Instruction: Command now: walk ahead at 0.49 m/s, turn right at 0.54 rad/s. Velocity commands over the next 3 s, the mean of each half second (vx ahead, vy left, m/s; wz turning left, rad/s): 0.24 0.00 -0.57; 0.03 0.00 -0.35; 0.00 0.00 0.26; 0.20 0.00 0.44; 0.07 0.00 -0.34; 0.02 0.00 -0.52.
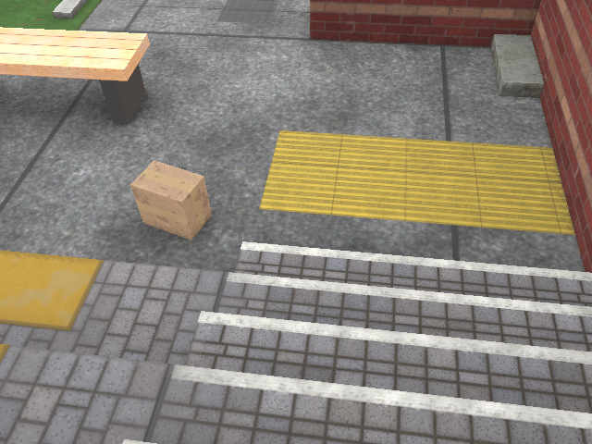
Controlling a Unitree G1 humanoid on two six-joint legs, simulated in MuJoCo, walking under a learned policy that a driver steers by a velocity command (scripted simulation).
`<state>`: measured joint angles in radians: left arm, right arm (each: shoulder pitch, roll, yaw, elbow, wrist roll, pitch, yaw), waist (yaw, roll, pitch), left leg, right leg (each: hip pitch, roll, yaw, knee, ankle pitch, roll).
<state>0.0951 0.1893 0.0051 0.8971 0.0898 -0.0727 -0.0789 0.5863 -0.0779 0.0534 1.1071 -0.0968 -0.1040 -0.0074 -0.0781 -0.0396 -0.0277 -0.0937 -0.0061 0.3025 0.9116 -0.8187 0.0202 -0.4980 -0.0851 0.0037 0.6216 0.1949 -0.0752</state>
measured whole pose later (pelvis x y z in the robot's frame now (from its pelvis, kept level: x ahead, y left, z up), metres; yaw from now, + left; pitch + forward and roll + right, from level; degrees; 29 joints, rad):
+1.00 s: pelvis +0.25 +0.07 -0.21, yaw -31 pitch +4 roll -1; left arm 0.31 0.21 -0.07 0.61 0.02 0.03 -0.06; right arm 0.37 -0.22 0.02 0.90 -0.05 -0.10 0.01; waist -0.08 0.00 -0.06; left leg -0.39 0.13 0.26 0.41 -0.08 0.05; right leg -0.68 0.01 0.00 1.61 -0.86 0.04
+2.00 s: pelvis +0.45 +0.12 -0.25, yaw -5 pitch +3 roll +1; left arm 0.19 0.21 -0.06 0.86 0.10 -0.07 -0.08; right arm 0.50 -0.14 0.05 1.00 -0.08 -0.14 0.00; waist -0.05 -0.03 -0.04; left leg -0.34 -0.16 -0.04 0.79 -0.49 0.11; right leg -0.94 -0.10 0.06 0.98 0.38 0.01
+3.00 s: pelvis +0.74 +0.10 -0.36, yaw -34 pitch +6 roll -2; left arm 0.25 0.28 0.06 0.76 0.08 -0.05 0.00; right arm 0.33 -0.24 -0.05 0.73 -0.05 -0.06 0.04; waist -0.04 0.01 -0.09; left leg -0.34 -0.02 0.04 0.45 -0.22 0.08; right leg -0.86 0.14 0.14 1.37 -0.29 0.08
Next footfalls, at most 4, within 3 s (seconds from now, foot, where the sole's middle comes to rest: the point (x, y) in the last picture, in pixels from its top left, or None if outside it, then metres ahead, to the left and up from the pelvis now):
0.06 right None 0.13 -0.10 -0.84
0.50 left None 0.42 0.11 -0.99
1.04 right None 0.16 -0.02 -0.84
1.62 left None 0.45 0.18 -0.99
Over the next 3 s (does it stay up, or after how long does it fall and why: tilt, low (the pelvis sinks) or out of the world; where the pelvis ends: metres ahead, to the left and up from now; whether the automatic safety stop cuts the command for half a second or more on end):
stays up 0.74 0.10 -0.36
